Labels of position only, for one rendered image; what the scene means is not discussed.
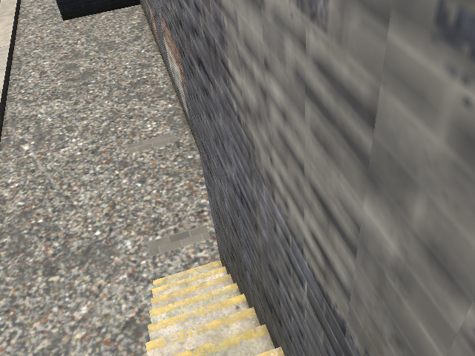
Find stairs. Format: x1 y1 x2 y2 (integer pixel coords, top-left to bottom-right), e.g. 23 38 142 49
145 260 285 356

